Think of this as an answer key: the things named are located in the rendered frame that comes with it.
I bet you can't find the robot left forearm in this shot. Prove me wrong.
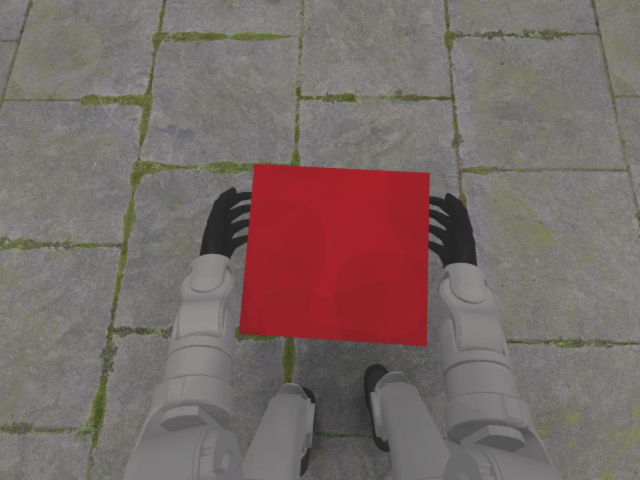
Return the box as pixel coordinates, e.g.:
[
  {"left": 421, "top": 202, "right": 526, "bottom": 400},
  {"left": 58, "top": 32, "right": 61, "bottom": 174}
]
[{"left": 123, "top": 254, "right": 239, "bottom": 480}]

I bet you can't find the robot right forearm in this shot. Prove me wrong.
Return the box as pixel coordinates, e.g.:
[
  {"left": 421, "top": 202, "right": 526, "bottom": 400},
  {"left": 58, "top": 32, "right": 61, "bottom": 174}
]
[{"left": 432, "top": 263, "right": 561, "bottom": 478}]

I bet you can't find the right robot upper arm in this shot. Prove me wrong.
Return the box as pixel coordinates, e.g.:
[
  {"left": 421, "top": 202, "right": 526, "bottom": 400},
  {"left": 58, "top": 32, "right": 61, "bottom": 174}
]
[{"left": 443, "top": 444, "right": 562, "bottom": 480}]

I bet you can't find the carton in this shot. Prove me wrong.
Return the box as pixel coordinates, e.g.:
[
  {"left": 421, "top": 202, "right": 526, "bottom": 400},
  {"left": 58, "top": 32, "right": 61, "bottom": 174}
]
[{"left": 239, "top": 164, "right": 430, "bottom": 346}]

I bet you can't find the robot right hand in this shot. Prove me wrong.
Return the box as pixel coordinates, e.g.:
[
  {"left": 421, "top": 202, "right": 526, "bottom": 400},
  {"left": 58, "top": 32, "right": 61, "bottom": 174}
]
[{"left": 428, "top": 193, "right": 477, "bottom": 269}]

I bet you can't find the robot left hand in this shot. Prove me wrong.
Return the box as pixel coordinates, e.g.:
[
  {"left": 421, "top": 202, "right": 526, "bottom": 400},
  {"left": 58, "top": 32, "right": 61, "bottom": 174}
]
[{"left": 200, "top": 187, "right": 252, "bottom": 260}]

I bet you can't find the right robot shin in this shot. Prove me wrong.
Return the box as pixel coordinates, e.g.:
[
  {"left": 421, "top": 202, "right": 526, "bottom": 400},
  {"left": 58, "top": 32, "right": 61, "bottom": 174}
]
[{"left": 376, "top": 372, "right": 420, "bottom": 438}]

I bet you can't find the left robot upper arm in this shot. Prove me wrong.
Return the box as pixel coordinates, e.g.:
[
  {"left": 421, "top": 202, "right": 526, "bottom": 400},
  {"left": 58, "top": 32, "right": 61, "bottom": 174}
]
[{"left": 125, "top": 423, "right": 244, "bottom": 480}]

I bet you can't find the right robot foot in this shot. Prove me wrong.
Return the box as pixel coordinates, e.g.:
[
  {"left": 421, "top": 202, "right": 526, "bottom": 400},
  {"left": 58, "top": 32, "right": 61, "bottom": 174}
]
[{"left": 364, "top": 364, "right": 390, "bottom": 452}]

